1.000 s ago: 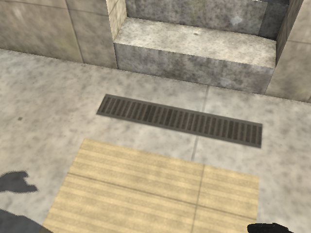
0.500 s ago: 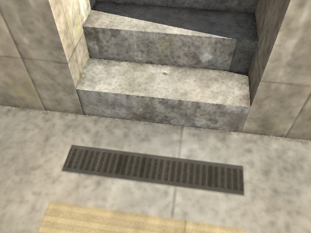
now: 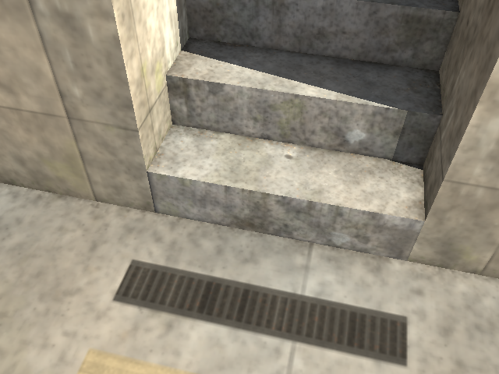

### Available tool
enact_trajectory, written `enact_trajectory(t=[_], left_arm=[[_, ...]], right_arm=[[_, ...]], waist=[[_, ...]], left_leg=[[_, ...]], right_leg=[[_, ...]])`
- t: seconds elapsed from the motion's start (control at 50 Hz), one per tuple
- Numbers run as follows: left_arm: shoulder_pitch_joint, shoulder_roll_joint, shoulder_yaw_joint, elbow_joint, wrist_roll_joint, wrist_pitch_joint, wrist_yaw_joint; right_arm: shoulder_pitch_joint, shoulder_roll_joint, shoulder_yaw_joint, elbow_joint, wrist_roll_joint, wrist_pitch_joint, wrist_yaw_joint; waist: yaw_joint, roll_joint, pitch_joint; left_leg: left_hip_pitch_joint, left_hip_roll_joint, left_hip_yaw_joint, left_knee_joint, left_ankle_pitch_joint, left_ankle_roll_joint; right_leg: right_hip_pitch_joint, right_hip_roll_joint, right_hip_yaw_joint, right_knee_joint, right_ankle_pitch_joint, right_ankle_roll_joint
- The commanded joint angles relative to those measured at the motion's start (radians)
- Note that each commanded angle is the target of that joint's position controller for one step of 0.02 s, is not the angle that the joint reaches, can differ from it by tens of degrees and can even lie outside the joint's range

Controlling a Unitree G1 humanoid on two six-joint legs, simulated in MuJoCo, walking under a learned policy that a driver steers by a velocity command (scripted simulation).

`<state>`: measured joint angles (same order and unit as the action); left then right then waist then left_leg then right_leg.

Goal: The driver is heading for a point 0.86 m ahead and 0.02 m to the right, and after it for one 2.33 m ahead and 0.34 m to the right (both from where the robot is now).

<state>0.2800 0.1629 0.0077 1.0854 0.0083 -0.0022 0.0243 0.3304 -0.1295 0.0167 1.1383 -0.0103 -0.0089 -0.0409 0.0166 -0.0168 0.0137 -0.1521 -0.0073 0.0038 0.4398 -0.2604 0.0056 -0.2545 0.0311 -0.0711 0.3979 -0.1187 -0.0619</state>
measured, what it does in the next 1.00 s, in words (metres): walks ahead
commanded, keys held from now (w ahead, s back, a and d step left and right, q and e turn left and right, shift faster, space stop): no key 0.36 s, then w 0.64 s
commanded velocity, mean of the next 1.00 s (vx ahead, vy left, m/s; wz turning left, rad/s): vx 0.21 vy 0.00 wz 0.00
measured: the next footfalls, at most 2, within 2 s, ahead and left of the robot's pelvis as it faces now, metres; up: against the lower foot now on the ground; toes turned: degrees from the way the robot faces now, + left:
left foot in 1.14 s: +0.49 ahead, +0.06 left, +0.00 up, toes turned +4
right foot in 1.68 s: +0.77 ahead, -0.10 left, +0.00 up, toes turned -4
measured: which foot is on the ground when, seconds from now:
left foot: down 0.00-0.68, up 0.70-1.00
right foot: down 0.00-1.00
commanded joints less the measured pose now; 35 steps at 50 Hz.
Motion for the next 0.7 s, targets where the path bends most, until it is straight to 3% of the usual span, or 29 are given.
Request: enact_trajectory(t=[0.02, 0.36, 0.38, 0.42, 0.46, 0.5, 0.52, 0.56, 0.6, 0.64, 0.66, 0.68, 0.7], left_arm=[[0.062, 0.060, 0.007, 0.002, 0.001, -0.007, 0.001], [0.094, 0.032, -0.004, 0.057, 0.000, -0.009, 0.011], [0.102, 0.029, -0.005, 0.061, 0.000, -0.008, 0.011], [0.100, 0.048, 0.006, 0.052, 0.002, -0.003, 0.008], [0.068, 0.042, 0.010, 0.026, 0.010, 0.000, -0.001], [0.012, -0.003, 0.004, -0.011, 0.024, -0.013, -0.014], [-0.011, 0.008, 0.007, -0.030, 0.032, -0.023, -0.020], [-0.025, 0.037, 0.020, -0.057, 0.027, -0.043, -0.031], [-0.017, 0.032, 0.025, -0.073, 0.016, -0.061, -0.038], [0.111, 0.010, 0.030, -0.030, 0.004, -0.071, -0.037], [0.224, 0.029, 0.042, 0.008, 0.004, -0.076, -0.031], [0.357, 0.113, 0.066, 0.030, 0.018, -0.086, -0.018], [0.468, 0.199, 0.087, 0.061, 0.009, -0.074, -0.017]], right_arm=[[0.053, -0.075, -0.010, -0.015, 0.002, -0.013, -0.003], [0.111, -0.047, -0.009, -0.002, 0.001, -0.013, -0.004], [0.126, -0.046, -0.010, 0.002, 0.000, -0.013, -0.003], [0.136, -0.080, -0.026, -0.004, -0.003, -0.006, -0.001], [0.161, -0.102, -0.038, -0.017, -0.005, 0.000, 0.003], [0.203, -0.138, -0.057, -0.007, -0.004, -0.004, 0.002], [0.196, -0.147, -0.065, -0.010, -0.006, -0.009, 0.002], [0.178, -0.151, -0.073, -0.019, -0.014, -0.023, 0.006], [0.150, -0.150, -0.078, -0.025, -0.010, -0.037, 0.009], [0.098, -0.147, -0.081, -0.040, -0.001, -0.043, 0.012], [0.086, -0.130, -0.077, -0.049, -0.005, -0.050, 0.014], [0.051, -0.067, -0.058, -0.083, 0.000, -0.063, 0.025], [0.044, -0.061, -0.058, -0.123, -0.012, -0.070, 0.035]], waist=[[0.006, 0.042, 0.070], [-0.005, 0.022, 0.078], [-0.008, 0.023, 0.060], [-0.013, 0.050, 0.084], [-0.035, 0.083, 0.158], [-0.060, 0.176, 0.197], [-0.063, 0.174, 0.205], [-0.048, 0.134, 0.183], [-0.024, 0.133, 0.182], [0.042, 0.097, 0.160], [0.083, 0.047, 0.124], [0.138, -0.164, 0.076], [0.144, -0.320, 0.050]], left_leg=[[-0.150, 0.096, -0.111, -0.151, -0.051, 0.047], [-0.109, 0.090, -0.096, -0.138, 0.015, 0.056], [-0.102, 0.083, -0.095, -0.147, -0.059, 0.059], [-0.130, 0.067, -0.112, -0.147, -0.309, 0.087], [-0.146, 0.111, -0.199, -0.196, -0.518, 0.134], [-0.078, 0.247, -0.366, -0.309, -0.577, 0.199], [-0.065, 0.293, -0.404, -0.333, -0.530, 0.225], [-0.005, 0.298, -0.382, -0.323, -0.421, 0.233], [-0.034, 0.264, -0.308, -0.275, -0.334, 0.214], [-0.174, 0.189, -0.202, -0.176, -0.269, 0.180], [-0.277, 0.144, -0.145, -0.061, -0.205, 0.159], [-0.417, 0.028, -0.001, 0.259, -0.134, 0.111], [-0.591, -0.053, 0.082, 0.531, -0.269, 0.090]], right_leg=[[0.080, -0.110, 0.145, -0.073, -0.094, 0.004], [0.067, -0.118, 0.147, -0.063, -0.048, 0.013], [0.071, -0.108, 0.143, -0.062, -0.113, 0.012], [0.020, -0.063, 0.112, -0.009, -0.334, -0.005], [-0.108, -0.029, 0.086, 0.068, -0.460, -0.015], [-0.223, 0.001, -0.003, 0.258, -0.296, -0.002], [-0.259, -0.033, 0.006, 0.326, -0.255, -0.005], [-0.304, -0.060, 0.026, 0.359, -0.288, -0.011], [-0.212, -0.056, 0.009, 0.255, -0.283, -0.017], [0.067, 0.004, -0.046, 0.086, -0.195, -0.017], [0.257, -0.002, -0.005, 0.041, -0.192, -0.019], [0.404, -0.212, 0.316, -0.136, -0.396, -0.063], [0.460, -0.400, 0.674, -0.266, -0.547, -0.154]])
Velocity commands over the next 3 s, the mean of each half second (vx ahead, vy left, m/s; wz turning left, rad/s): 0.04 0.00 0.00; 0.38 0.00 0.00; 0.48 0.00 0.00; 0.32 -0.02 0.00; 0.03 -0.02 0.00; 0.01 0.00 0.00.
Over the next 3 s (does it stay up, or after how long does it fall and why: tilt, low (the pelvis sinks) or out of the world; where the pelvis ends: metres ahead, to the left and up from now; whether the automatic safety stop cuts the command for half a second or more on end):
stays up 0.77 -0.02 0.01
